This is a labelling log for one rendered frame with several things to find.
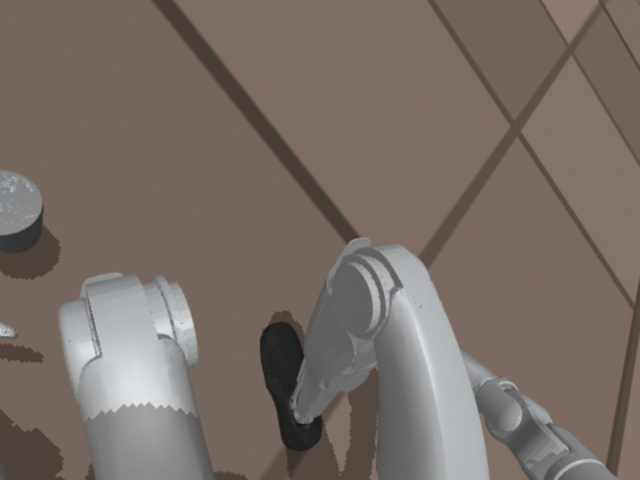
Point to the right robot foot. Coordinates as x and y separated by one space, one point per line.
281 357

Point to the right robot hand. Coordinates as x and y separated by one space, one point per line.
478 373

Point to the right robot arm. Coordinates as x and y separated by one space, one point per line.
545 451

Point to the cup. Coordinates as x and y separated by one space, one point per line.
21 213

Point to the left robot hand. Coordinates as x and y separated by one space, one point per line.
7 331

